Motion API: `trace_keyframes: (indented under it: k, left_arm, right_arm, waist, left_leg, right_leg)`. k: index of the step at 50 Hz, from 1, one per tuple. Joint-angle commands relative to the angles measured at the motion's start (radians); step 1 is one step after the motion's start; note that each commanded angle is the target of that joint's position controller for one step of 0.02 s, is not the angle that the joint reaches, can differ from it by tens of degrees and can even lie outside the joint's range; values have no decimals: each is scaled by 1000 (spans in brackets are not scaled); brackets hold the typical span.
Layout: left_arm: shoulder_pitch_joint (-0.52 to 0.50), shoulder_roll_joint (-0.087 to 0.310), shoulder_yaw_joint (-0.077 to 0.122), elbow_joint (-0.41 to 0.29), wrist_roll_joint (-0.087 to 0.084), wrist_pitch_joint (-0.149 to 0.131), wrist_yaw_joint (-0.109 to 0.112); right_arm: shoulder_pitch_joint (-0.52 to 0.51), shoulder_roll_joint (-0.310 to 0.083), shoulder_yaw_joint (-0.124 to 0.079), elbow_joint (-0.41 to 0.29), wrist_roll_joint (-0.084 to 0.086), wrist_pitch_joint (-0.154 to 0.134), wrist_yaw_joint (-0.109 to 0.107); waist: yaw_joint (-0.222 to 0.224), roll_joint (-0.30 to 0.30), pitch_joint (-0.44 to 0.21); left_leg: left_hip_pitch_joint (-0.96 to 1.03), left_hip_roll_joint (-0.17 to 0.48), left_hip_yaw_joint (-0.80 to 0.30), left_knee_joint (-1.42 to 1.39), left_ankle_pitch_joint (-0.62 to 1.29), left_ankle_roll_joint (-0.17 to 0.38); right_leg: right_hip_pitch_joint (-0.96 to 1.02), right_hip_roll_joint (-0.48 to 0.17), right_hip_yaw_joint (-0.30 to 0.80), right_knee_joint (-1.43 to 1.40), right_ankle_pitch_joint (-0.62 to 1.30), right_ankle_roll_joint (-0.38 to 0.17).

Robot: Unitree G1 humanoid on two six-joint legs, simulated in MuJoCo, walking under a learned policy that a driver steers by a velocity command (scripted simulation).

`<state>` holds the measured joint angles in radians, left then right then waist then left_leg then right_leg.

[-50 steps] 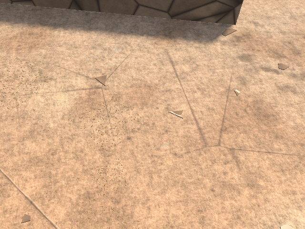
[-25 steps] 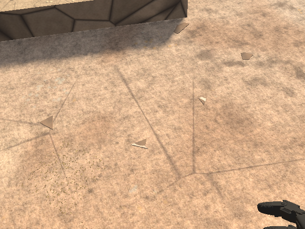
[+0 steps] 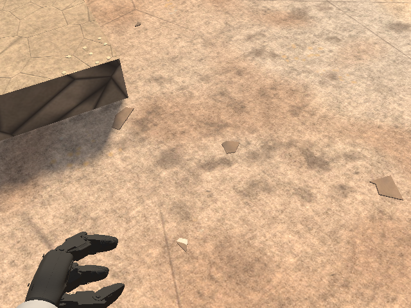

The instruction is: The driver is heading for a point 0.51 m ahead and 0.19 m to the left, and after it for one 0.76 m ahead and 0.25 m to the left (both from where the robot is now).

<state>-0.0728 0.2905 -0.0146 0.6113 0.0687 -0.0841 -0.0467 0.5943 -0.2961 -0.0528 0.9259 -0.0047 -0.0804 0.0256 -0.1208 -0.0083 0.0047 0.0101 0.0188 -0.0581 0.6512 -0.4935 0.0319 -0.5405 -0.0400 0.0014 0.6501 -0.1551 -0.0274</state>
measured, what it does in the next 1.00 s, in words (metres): walks ahead, turning left: left foot, then right foot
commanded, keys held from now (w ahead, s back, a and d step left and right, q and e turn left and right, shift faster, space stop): w+q+shift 0.38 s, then q+shift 0.30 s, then shift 0.32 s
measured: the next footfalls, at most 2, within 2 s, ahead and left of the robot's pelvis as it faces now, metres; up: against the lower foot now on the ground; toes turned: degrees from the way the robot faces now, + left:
left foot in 0.42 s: +0.56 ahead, +0.10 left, +0.00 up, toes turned +23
right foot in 0.78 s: +0.90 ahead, +0.16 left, +0.00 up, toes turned +50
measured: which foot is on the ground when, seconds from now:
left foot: up 0.00-0.40, down 0.42-0.78, up 0.80-1.00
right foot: down 0.00-0.40, up 0.42-0.76, down 0.78-1.00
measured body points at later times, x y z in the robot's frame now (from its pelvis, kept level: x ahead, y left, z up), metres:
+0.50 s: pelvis +0.45 +0.06 -0.01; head +0.49 +0.07 +0.44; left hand +0.43 +0.33 -0.13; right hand +0.69 -0.15 -0.12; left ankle +0.52 +0.09 -0.71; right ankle +0.32 -0.14 -0.56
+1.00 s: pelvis +0.71 +0.12 +0.02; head +0.73 +0.16 +0.46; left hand +0.62 +0.40 -0.09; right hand +1.03 +0.07 -0.07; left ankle +0.62 +0.20 -0.66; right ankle +0.87 +0.13 -0.71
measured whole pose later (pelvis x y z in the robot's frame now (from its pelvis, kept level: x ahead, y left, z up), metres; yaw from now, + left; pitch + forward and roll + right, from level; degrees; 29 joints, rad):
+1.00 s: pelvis +0.71 +0.12 +0.02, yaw +47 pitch +0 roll -1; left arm 0.16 0.24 0.03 0.66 0.02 -0.01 0.02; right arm 0.11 -0.30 -0.04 0.63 0.00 0.04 -0.02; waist 0.03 -0.01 0.09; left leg -0.49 -0.03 -0.09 1.03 -0.48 -0.06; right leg -0.41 0.06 0.05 0.44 -0.04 -0.02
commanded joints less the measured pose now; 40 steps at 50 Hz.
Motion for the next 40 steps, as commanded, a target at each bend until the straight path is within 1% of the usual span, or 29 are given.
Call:
trace_keyframes:
  k: [1, 2, 3, 4, 5, 9, 11, 14, 16, 17, 18, 19, 20, 21, 22, 23, 24, 25, 26, 28, 29, 31, 32, 34, 35, 37, 38, 39, 40]
  left_arm:
    - [531, 310, 110, 86, 9, 13, 51]
    - [414, 214, 92, 81, -6, 14, 52]
    - [359, 151, 81, 83, -15, 7, 48]
    - [335, 121, 74, 89, -12, 2, 46]
    - [345, 105, 69, 104, -22, -4, 49]
    - [407, 44, 57, 176, -52, -40, 38]
    - [399, 38, 55, 191, -49, -48, 40]
    - [402, 85, 63, 207, -46, -48, 55]
    - [451, 144, 74, 213, -44, -40, 69]
    - [447, 183, 84, 206, -42, -28, 78]
    - [418, 216, 94, 194, -36, -11, 86]
    - [366, 239, 102, 172, -31, 8, 89]
    - [344, 228, 103, 161, -31, 19, 79]
    - [333, 115, 80, 147, -27, 10, 54]
    - [468, 98, 64, 34, -54, -2, 57]
    - [395, 135, 56, 23, -44, -24, 65]
    - [360, 136, 50, 22, -45, -34, 65]
    - [326, 127, 47, 22, -33, -30, 66]
    - [291, 162, 75, -8, -75, -59, 75]
    - [285, 173, 88, -16, -61, -44, 82]
    - [239, 145, 84, -38, -49, -41, 84]
    - [129, 51, 59, -85, -40, -40, 83]
    - [122, 26, 54, -88, -47, -39, 77]
    - [100, 27, 65, -100, -73, -34, 62]
    - [100, 40, 73, -103, -82, -31, 57]
    - [144, 72, 93, -95, -71, -29, 59]
    - [238, 83, 102, -68, -55, -33, 65]
    - [341, 106, 100, -50, -39, -33, 74]
    - [349, 117, 87, -65, 1, -28, 74]
  right_arm:
    - [-127, -76, -9, -191, 34, -16, -14]
    - [-186, -104, -16, -184, 18, 0, -15]
    - [-227, -94, -12, -174, 3, 9, -4]
    - [-234, -85, -13, -158, -4, 21, 5]
    - [-218, -64, -12, -154, -13, 36, 16]
    - [-389, -12, 1, -224, -23, 76, 42]
    - [-469, -2, 14, -264, -19, 73, 54]
    - [-582, -12, 30, -306, -16, 70, 76]
    - [-570, -37, 29, -298, -16, 69, 76]
    - [-502, -62, 22, -279, -15, 70, 69]
    - [-374, -101, 7, -245, -14, 71, 61]
    - [-176, -145, -16, -188, -15, 72, 48]
    - [-2, -186, -44, -124, -18, 68, 23]
    - [-92, -235, -67, -123, 3, 78, -6]
    - [-162, -381, -93, -183, -37, 88, -6]
    - [-171, -339, -99, -221, -20, 86, -13]
    - [-205, -280, -85, -207, -11, 81, -26]
    - [-250, -231, -71, -193, -5, 74, -32]
    - [-364, -164, -55, -294, 38, 18, -9]
    - [-442, -171, -55, -298, 41, -9, -6]
    - [-456, -165, -54, -296, 51, -7, -15]
    - [-429, -184, -69, -281, 50, 26, -50]
    - [-393, -192, -79, -270, 51, 51, -68]
    - [-313, -182, -84, -243, 53, 89, -88]
    - [-307, -157, -77, -242, 48, 97, -92]
    - [-344, -104, -65, -260, 35, 94, -92]
    - [-369, -77, -56, -275, 28, 89, -87]
    - [-360, -6, -29, -301, 0, 89, -78]
    - [-183, 8, -18, -314, 6, 83, -62]
  waist:
    - [266, -271, -317]
    - [211, -151, -148]
    - [190, -91, -58]
    - [161, -83, -29]
    - [134, -101, -15]
    - [116, -73, 72]
    - [102, -82, 93]
    - [95, -23, 132]
    - [75, -40, 84]
    - [29, -75, 36]
    - [-47, -96, -38]
    - [-143, -103, -127]
    - [-193, -26, -185]
    - [-91, 215, -78]
    - [38, 324, -261]
    - [-7, 86, -319]
    - [46, -23, -146]
    - [103, -97, -26]
    - [129, -149, -65]
    - [194, -124, -1]
    - [196, -131, 32]
    - [155, -86, 22]
    - [127, -49, -41]
    - [87, 27, -114]
    - [88, 61, -115]
    - [127, 119, -124]
    - [181, 123, -175]
    - [209, 5, -287]
    - [119, -225, -411]
  left_leg:
    - [-766, -59, -59, 759, 69, 83]
    - [-809, 15, -39, 746, 182, 82]
    - [-792, 52, -22, 693, 238, 73]
    - [-756, 72, -20, 667, 251, 60]
    - [-731, 86, -16, 649, 255, 50]
    - [-817, 109, 30, 580, 339, 44]
    - [-799, 90, 80, 469, 443, 55]
    - [-662, 42, 193, 183, 541, 99]
    - [-531, -46, 270, 109, 533, 130]
    - [-453, -78, 277, 101, 491, 144]
    - [-316, -106, 265, 107, 442, 164]
    - [-114, -120, 222, 102, 388, 196]
    - [116, -124, 148, 3, 391, 223]
    - [205, -25, -31, -51, 513, 243]
    - [476, 231, -591, -132, 773, 478]
    - [464, 269, -714, -267, 698, 487]
    - [264, 246, -641, -310, 737, 443]
    - [78, 192, -535, -322, 816, 398]
    - [-8, 161, -578, -350, 762, 394]
    - [-196, 92, -428, -372, 885, 350]
    - [-296, 37, -355, -361, 937, 312]
    - [-400, -92, -239, -283, 1053, 225]
    - [-416, -137, -209, -244, 1024, 157]
    - [-428, -161, -251, -178, 851, 58]
    - [-421, -155, -272, -151, 759, 42]
    - [-358, -160, -290, -18, 668, 17]
    - [-326, -180, -253, 137, 636, -12]
    - [-411, -204, -190, 442, 121, -42]
    - [-580, -285, -211, 742, -353, -81]
  right_leg:
    - [837, -434, 846, -441, -694, -70]
    - [716, -379, 667, -417, -644, -81]
    - [603, -328, 493, -398, -440, -87]
    - [540, -281, 366, -403, -279, -73]
    - [494, -262, 277, -420, -204, -67]
    - [479, -219, 4, -482, 177, -37]
    - [465, -172, -129, -502, 324, -27]
    - [460, -142, -260, -547, 507, -1]
    - [543, -155, -286, -440, 974, 16]
    - [584, -175, -283, -337, 1152, 24]
    - [588, -196, -273, -166, 1261, 22]
    - [532, -214, -247, 80, 1274, 7]
    - [395, -168, -239, 430, 975, 6]
    - [87, 45, -221, 805, -181, 41]
    - [-253, 124, -48, 1129, -405, 89]
    - [-319, 68, 92, 1087, -315, 73]
    - [-298, 26, 99, 964, -269, 67]
    - [-243, -13, 90, 847, -264, 73]
    - [-169, 24, 170, 811, -289, 86]
    - [-71, -17, 158, 600, -273, 114]
    - [-22, -18, 130, 439, -259, 123]
    - [80, 79, 38, 160, -97, 133]
    - [179, 136, 9, 32, 52, 129]
    - [319, 211, -3, -100, 252, 129]
    - [346, 206, 14, -135, 299, 129]
    - [398, 167, 60, -220, 389, 108]
    - [500, 120, 67, -282, 513, 77]
    - [703, -100, 243, -207, 800, -25]
    - [887, -403, 629, -127, 1177, -270]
